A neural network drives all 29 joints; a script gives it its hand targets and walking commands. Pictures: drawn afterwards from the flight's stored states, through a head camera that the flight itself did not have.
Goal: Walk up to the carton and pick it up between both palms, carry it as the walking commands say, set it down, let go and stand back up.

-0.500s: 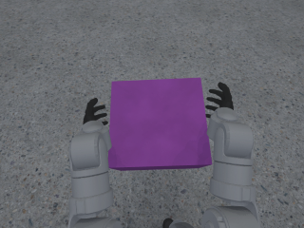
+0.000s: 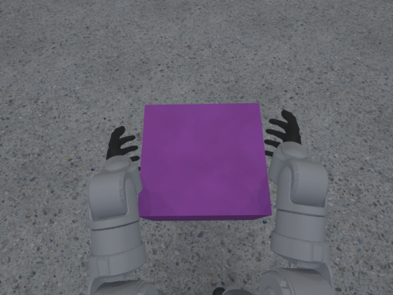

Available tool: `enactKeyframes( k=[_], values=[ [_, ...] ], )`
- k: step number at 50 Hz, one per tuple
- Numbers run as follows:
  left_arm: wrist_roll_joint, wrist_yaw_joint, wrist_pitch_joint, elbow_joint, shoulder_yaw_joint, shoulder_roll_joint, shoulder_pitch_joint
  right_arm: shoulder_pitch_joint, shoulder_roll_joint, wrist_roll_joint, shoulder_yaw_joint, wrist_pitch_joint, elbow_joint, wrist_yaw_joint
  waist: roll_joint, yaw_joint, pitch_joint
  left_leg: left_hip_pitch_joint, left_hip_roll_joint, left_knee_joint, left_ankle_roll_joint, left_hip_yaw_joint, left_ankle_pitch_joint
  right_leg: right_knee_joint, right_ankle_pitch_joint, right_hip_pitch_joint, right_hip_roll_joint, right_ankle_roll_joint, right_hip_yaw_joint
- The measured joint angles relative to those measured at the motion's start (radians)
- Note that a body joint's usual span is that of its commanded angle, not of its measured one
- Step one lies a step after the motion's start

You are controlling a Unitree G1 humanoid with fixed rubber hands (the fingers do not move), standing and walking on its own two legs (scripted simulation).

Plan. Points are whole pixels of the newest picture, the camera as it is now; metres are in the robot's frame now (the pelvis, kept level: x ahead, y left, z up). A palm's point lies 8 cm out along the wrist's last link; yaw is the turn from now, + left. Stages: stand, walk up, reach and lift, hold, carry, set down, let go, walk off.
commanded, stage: carry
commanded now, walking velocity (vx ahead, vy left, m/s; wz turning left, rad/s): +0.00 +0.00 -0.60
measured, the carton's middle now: (202, 166) +0.39 +0.00 -0.01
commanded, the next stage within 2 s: none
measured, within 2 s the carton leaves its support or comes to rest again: neither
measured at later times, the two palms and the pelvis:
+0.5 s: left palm (147, 175) +0.32 +0.09 +0.10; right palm (348, 196) +0.26 -0.20 +0.14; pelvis -0.04 +0.01 +0.02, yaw -14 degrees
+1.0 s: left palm (264, 187) +0.28 -0.10 +0.11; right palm out of the picture +0.12 -0.35 +0.11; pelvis -0.08 -0.03 +0.01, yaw -33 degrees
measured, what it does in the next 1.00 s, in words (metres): steps on the spot, turning right: left foot, then right foot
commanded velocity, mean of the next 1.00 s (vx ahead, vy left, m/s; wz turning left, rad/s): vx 0.00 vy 0.00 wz -0.60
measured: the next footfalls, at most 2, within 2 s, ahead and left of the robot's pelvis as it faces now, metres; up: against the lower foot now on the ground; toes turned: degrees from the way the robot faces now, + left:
left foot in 0.32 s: -0.03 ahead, +0.12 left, +0.00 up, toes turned -3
right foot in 0.70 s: -0.02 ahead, -0.16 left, +0.00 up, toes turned -26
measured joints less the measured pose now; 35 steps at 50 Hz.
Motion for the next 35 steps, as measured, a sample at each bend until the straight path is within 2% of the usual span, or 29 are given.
enactKeyframes(
  k=[3,9,12,15,16,17,18,19,21,24,27,32,33,35],
  values=[
    [0.0,-0.003,-0.003,0.0,0.0,0.0,0.0,0.0,0.0,0.0,0.0,-0.002,-0.001,-0.001,-0.004,-0.001,-0.003,-0.028,-0.054,0.016,0.0,-0.026,0.007,-0.04,0.04,0.0,0.001,0.0,0.04],
    [0.0,-0.007,-0.009,0.0,0.0,0.0,0.0,0.0,0.0,0.0,0.0,-0.003,-0.006,-0.001,-0.016,-0.002,-0.03,0.005,-0.118,-0.051,0.0,-0.038,0.038,-0.094,0.094,-0.001,0.006,0.0,0.099],
    [0.0,-0.007,-0.009,0.0,0.0,-0.001,0.0,0.0,0.0,0.0,0.0,-0.002,-0.006,-0.001,-0.029,-0.002,-0.045,0.066,-0.145,-0.17,0.0,-0.039,0.04,-0.133,0.129,-0.001,0.013,0.004,0.127],
    [0.0,-0.006,-0.009,0.0,0.0,-0.001,0.001,0.0,-0.001,0.0,0.0,0.001,-0.007,0.0,-0.04,-0.003,-0.054,0.188,-0.162,-0.387,0.0,-0.038,0.095,-0.155,0.158,-0.002,0.03,0.018,0.151],
    [0.0,-0.006,-0.009,-0.001,0.0,-0.001,0.002,0.001,-0.001,0.0,0.0,0.003,-0.007,0.0,-0.035,-0.004,-0.054,0.248,-0.146,-0.473,0.0,-0.036,0.135,-0.147,0.159,-0.002,0.048,0.022,0.149],
    [0.0,-0.011,-0.009,-0.002,0.0,-0.001,0.006,0.01,0.0,0.0,0.001,0.003,-0.011,0.002,-0.036,-0.002,-0.05,0.267,-0.13,-0.508,0.017,-0.027,0.228,-0.098,0.103,-0.018,0.061,0.023,0.143],
    [0.0,-0.014,-0.008,-0.008,0.0,-0.001,0.027,0.028,0.009,0.0,0.002,0.003,-0.011,0.01,-0.041,-0.002,-0.049,0.27,-0.121,-0.497,0.039,-0.019,0.261,-0.004,0.014,-0.04,0.062,0.023,0.122],
    [0.0,-0.013,-0.003,-0.02,0.0,-0.001,0.055,0.048,0.024,0.0,0.003,0.005,-0.011,0.014,-0.039,-0.002,-0.049,0.279,-0.107,-0.491,0.057,-0.012,0.262,0.117,-0.051,-0.066,0.061,0.023,0.097],
    [0.0,-0.01,0.013,-0.027,0.0,-0.001,0.077,0.079,0.04,0.0,0.002,0.014,-0.011,0.014,-0.034,-0.002,-0.047,0.299,-0.072,-0.491,0.067,-0.007,0.244,0.327,-0.09,-0.096,0.056,0.023,0.061],
    [0.0,-0.007,0.017,-0.029,-0.001,0.0,0.076,0.082,0.041,0.0,0.002,0.018,-0.012,0.014,-0.03,-0.001,-0.052,0.303,-0.017,-0.491,0.059,0.009,0.234,0.455,-0.094,-0.098,0.027,0.023,0.037],
    [0.0,0.011,0.015,-0.03,-0.001,0.0,0.058,0.076,0.041,0.0,0.002,0.012,-0.012,0.013,-0.027,0.0,-0.073,0.285,0.038,-0.489,0.042,0.046,0.236,0.389,-0.106,-0.091,0.005,0.023,0.012],
    [0.0,0.023,0.013,-0.03,-0.001,0.0,0.04,0.077,0.041,0.0,-0.001,0.003,-0.012,0.013,-0.026,0.001,-0.091,0.267,0.106,-0.436,0.007,0.127,0.216,0.115,-0.108,-0.02,0.003,0.023,-0.052],
    [0.0,0.022,0.012,-0.03,-0.001,0.0,0.037,0.077,0.041,0.0,-0.001,0.001,-0.012,0.013,-0.028,0.001,-0.091,0.259,0.114,-0.406,0.0,0.14,0.21,0.046,-0.084,0.005,0.003,0.023,-0.061],
    [0.0,0.017,0.011,-0.025,-0.001,0.0,0.031,0.077,0.036,0.0,-0.002,0.0,-0.012,0.013,-0.038,0.001,-0.098,0.213,0.123,-0.288,-0.013,0.149,0.199,-0.073,0.059,0.06,-0.003,0.022,-0.056]
  ],
)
